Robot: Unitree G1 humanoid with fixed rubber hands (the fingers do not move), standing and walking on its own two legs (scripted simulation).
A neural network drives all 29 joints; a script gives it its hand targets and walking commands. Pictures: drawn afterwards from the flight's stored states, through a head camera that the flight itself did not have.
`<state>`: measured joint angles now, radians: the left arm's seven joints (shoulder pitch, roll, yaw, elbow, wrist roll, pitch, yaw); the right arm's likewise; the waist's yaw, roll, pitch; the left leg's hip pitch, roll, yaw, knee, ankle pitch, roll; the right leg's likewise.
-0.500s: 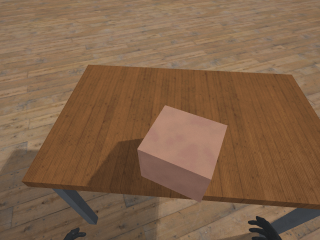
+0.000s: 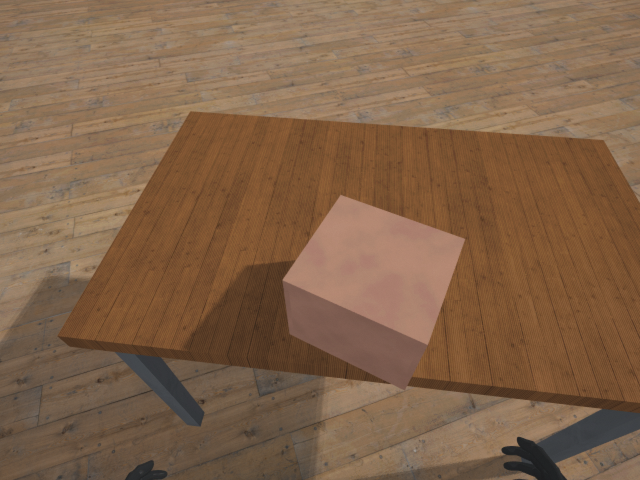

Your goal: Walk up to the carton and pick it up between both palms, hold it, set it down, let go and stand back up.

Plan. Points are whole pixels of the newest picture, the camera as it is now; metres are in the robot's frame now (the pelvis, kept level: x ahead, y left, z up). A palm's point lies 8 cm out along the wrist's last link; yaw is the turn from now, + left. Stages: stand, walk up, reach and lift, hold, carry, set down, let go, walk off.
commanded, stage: walk up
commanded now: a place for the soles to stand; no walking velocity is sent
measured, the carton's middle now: (371, 289) +0.38 -0.06 -0.04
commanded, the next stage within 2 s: reach and lift in 1.02 s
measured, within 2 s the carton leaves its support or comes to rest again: neither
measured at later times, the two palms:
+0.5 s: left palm out of the picture +0.05 +0.28 -0.10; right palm out of the picture +0.10 -0.26 -0.09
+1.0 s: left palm out of the picture +0.07 +0.29 -0.10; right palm out of the picture +0.12 -0.26 -0.09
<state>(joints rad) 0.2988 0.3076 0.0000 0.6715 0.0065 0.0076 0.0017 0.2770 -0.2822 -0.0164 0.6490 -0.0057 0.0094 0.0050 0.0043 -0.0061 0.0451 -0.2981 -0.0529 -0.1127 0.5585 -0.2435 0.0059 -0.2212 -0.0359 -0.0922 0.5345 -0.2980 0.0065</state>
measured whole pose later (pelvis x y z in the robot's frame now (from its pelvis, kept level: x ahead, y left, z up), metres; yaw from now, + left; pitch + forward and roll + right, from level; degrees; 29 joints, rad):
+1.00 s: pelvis -0.01 +0.00 +0.00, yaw +3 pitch -1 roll -1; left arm 0.30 0.34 0.01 0.64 0.01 0.02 0.00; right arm 0.25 -0.30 -0.03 0.64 0.00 0.02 0.01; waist 0.01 -0.01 0.04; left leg -0.34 -0.08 -0.15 0.58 -0.23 0.01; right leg -0.25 -0.06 -0.12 0.57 -0.31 0.01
